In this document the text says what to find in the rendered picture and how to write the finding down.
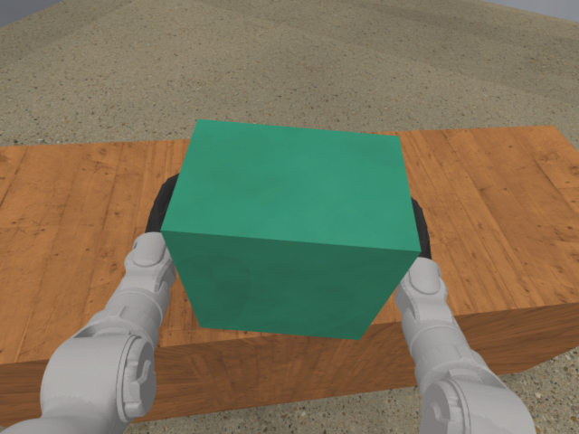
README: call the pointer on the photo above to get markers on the robot right upper arm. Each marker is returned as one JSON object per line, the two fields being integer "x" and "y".
{"x": 451, "y": 406}

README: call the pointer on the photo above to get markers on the robot left hand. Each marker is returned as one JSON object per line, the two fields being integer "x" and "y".
{"x": 158, "y": 211}

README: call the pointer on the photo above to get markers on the right robot forearm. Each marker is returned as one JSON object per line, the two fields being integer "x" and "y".
{"x": 436, "y": 343}

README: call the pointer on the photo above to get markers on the robot right hand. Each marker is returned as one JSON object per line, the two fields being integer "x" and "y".
{"x": 423, "y": 234}

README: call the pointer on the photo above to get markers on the carton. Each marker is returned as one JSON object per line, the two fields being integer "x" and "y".
{"x": 290, "y": 230}

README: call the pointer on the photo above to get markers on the robot left upper arm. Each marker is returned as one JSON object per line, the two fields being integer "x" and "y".
{"x": 95, "y": 385}

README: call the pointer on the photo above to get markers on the pedestal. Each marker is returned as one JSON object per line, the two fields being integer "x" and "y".
{"x": 501, "y": 206}

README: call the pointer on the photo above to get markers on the left robot forearm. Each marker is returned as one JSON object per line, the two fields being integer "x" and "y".
{"x": 139, "y": 304}

